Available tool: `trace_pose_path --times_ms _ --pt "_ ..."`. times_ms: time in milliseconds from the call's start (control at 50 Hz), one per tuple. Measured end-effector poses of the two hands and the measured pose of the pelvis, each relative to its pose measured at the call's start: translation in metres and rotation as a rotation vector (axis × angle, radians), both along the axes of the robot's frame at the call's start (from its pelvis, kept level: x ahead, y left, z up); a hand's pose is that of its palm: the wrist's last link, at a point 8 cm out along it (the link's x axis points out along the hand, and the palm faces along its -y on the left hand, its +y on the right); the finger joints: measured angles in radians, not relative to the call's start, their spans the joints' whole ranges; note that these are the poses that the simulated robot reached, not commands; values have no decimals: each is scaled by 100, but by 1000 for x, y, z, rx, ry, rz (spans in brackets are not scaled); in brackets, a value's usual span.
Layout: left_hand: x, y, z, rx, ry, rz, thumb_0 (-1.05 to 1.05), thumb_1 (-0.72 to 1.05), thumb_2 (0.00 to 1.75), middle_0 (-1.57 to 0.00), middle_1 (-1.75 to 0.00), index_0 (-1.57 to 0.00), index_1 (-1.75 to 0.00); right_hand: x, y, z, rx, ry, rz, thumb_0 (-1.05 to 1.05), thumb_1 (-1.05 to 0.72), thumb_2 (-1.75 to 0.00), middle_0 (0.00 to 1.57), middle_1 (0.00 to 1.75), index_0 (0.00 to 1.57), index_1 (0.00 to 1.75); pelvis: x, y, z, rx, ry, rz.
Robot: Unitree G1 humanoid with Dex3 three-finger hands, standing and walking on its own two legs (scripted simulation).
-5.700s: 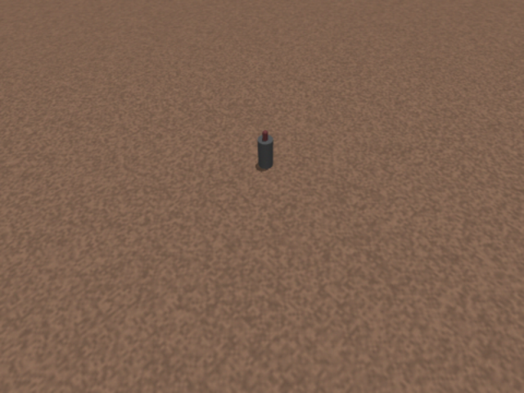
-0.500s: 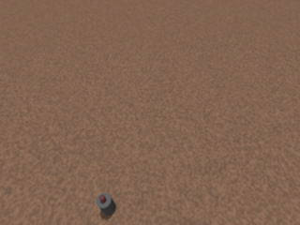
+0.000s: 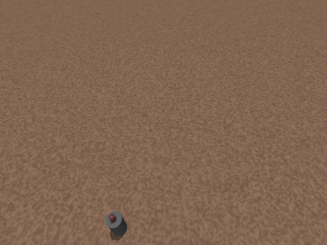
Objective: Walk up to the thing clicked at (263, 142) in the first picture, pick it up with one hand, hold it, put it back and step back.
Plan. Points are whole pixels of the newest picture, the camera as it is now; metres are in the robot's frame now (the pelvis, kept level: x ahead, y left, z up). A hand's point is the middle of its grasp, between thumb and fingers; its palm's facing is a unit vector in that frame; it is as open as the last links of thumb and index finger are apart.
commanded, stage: stand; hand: left
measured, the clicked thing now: (116, 222) +0.35 +0.28 -0.67
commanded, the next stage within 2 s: go down in 1.42 s
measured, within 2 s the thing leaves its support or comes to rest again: neither
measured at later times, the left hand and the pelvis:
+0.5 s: hand out of the picture +0.07 +0.25 -0.15, palm faces -0.02 -0.94 -0.35, open 7.4 cm; pelvis +0.00 +0.00 +0.00, yaw +0 degrees
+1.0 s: hand out of the picture +0.06 +0.25 -0.16, palm faces -0.02 -0.94 -0.35, open 7.4 cm; pelvis +0.00 -0.01 +0.00, yaw +0 degrees
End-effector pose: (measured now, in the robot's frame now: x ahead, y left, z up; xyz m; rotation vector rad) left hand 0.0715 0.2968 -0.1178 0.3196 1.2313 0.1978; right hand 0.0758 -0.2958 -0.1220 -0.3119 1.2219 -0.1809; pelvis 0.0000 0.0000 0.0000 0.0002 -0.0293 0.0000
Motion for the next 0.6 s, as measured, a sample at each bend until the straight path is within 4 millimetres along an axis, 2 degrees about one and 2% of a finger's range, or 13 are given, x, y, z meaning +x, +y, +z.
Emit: trace_pose_path --times_ms 220,600 --pt "-2 -1 0 3 -1 3 1 90 90 -21 -30 -20 -30 1 -2 1 -3 -2 4 0 -90 -90 20 30 20 30 0 -2 0 -1 -1 3" --pt "-10 -2 2 6 1 8 1 90 90 -21 -30 -20 -30 -9 -4 -1 1 9 2 0 -90 -90 20 30 20 30 -3 -4 0 1 -6 6"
